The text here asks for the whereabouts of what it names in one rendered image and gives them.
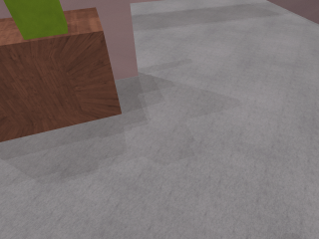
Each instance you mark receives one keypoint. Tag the pedestal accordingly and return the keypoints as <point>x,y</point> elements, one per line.
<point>55,81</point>

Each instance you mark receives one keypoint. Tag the carton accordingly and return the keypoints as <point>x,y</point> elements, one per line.
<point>38,18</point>

